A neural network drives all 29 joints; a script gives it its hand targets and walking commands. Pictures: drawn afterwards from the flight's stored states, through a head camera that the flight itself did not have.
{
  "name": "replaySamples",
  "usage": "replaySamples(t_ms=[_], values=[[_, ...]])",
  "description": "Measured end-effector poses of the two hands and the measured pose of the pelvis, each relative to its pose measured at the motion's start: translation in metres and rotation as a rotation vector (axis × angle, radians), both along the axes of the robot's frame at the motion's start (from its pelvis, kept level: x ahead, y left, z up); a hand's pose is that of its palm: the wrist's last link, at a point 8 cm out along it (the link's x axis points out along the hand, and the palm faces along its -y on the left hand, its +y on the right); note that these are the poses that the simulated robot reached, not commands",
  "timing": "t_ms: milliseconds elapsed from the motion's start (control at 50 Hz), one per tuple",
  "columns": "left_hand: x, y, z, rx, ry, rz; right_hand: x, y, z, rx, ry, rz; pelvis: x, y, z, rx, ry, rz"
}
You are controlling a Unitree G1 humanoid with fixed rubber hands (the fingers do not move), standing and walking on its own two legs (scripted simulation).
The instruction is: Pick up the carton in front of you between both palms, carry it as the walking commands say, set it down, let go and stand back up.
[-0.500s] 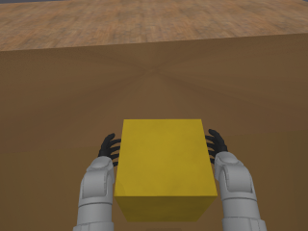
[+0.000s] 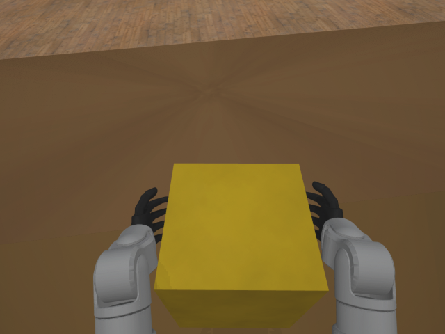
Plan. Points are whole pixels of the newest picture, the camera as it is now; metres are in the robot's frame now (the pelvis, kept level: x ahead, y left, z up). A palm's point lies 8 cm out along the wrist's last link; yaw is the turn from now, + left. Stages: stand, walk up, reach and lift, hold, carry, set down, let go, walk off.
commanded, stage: carry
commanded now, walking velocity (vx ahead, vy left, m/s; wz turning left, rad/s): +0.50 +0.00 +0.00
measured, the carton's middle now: (235, 251) +0.26 -0.01 +0.02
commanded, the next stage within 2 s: none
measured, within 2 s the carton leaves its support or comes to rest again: neither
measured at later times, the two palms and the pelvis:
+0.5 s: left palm (160, 121) +0.58 +0.15 +0.08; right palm (281, 112) +0.59 -0.15 +0.08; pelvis +0.33 -0.01 -0.01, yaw +1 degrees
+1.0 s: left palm (170, 53) +0.93 +0.15 +0.09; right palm (260, 46) +0.94 -0.15 +0.09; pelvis +0.66 +0.00 -0.01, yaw +1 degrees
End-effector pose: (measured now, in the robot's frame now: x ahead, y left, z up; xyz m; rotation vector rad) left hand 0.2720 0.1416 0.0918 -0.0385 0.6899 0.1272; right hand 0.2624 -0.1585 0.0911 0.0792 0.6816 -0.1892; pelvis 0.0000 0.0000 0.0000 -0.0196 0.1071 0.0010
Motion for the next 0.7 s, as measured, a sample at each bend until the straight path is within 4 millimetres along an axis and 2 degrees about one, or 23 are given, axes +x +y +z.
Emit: replaySamples(t_ms=[100, 180, 280, 360, 420, 560, 620, 700], values=[[0.065, -0.016, -0.011, 0.010, -0.018, 0.033, 0.075, -0.016, -0.013, 0.014, -0.018, 0.030, 0.065, -0.023, -0.020, -0.004, -0.031, 0.037], [0.097, -0.011, -0.015, 0.010, 0.055, 0.092, 0.126, -0.011, -0.016, 0.029, 0.055, 0.076, 0.106, -0.033, -0.007, 0.017, -0.020, 0.057], [0.148, -0.003, 0.001, 0.012, 0.035, 0.140, 0.190, -0.002, -0.002, 0.018, 0.034, 0.135, 0.163, -0.036, 0.009, 0.048, -0.008, 0.049], [0.202, 0.000, 0.010, 0.013, -0.001, 0.129, 0.240, 0.001, 0.005, 0.013, -0.003, 0.130, 0.216, -0.030, 0.010, 0.058, -0.009, 0.039], [0.247, 0.003, 0.006, 0.013, -0.009, 0.102, 0.277, 0.003, 0.001, 0.005, -0.010, 0.109, 0.260, -0.021, 0.004, 0.052, -0.016, 0.034], [0.362, 0.016, -0.035, -0.017, 0.025, 0.031, 0.372, 0.016, -0.029, -0.034, 0.024, 0.047, 0.370, 0.007, -0.024, 0.050, -0.051, -0.010], [0.399, 0.017, -0.043, -0.007, 0.096, -0.004, 0.400, 0.017, -0.038, -0.026, 0.095, 0.015, 0.403, 0.017, -0.014, 0.033, -0.041, -0.029], [0.446, 0.018, -0.035, 0.000, 0.109, -0.037, 0.439, 0.018, -0.030, -0.026, 0.110, -0.013, 0.448, 0.024, 0.002, 0.008, -0.026, -0.035]])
